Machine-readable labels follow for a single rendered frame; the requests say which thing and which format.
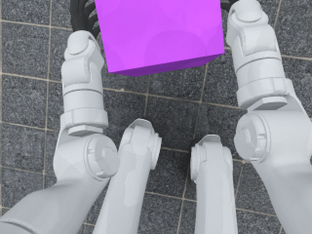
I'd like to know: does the robot right hand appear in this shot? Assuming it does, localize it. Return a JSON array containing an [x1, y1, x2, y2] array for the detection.
[[220, 0, 239, 13]]

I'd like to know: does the carton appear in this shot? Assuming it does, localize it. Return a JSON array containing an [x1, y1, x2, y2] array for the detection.
[[95, 0, 225, 77]]

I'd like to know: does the robot right thigh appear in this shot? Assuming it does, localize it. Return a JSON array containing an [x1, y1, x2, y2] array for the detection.
[[190, 141, 238, 234]]

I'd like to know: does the robot left hand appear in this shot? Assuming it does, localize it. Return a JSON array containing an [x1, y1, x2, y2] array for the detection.
[[69, 0, 100, 40]]

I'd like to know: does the left robot forearm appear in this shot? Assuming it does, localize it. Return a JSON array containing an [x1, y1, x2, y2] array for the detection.
[[55, 30, 109, 152]]

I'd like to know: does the right robot upper arm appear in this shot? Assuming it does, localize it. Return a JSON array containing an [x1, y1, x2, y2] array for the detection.
[[233, 109, 312, 234]]

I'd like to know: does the left robot upper arm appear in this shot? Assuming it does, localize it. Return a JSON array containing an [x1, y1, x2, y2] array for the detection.
[[0, 134, 121, 234]]

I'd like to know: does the right robot forearm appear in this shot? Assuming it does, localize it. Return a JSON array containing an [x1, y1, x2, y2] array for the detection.
[[225, 0, 312, 123]]

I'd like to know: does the robot left thigh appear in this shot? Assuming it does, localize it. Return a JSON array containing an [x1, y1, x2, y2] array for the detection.
[[93, 125, 162, 234]]

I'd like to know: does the robot thigh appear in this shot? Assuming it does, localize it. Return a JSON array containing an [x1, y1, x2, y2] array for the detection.
[[93, 125, 162, 234], [190, 141, 238, 234]]

